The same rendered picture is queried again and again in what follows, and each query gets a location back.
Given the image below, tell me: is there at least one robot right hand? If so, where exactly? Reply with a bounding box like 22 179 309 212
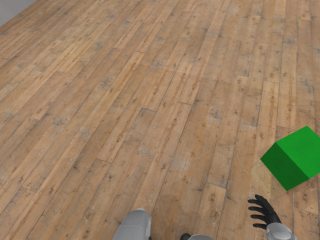
248 194 282 230

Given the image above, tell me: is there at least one carton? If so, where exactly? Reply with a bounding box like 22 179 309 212
260 126 320 191

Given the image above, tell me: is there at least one right robot forearm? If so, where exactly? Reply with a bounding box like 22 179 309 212
266 222 298 240

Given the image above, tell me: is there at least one robot left thigh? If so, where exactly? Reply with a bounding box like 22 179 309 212
112 210 152 240

